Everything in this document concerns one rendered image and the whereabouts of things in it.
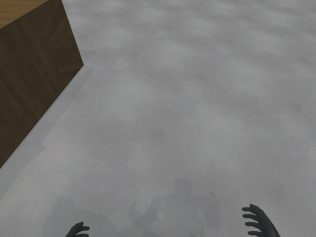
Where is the robot right hand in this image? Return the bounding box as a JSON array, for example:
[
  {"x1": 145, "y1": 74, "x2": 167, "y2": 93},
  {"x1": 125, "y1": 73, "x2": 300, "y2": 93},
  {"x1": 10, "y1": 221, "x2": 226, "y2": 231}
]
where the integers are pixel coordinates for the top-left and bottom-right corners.
[{"x1": 242, "y1": 204, "x2": 280, "y2": 237}]

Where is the pedestal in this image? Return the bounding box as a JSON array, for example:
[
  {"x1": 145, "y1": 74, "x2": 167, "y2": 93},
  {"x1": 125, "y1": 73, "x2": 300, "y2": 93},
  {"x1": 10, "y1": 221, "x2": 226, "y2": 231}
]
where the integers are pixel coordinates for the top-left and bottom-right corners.
[{"x1": 0, "y1": 0, "x2": 84, "y2": 169}]

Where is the robot left hand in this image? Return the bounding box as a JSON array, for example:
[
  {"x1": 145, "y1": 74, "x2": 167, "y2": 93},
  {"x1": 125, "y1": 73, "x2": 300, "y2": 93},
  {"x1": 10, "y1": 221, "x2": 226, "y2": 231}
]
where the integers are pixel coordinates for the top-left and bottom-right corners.
[{"x1": 65, "y1": 221, "x2": 90, "y2": 237}]

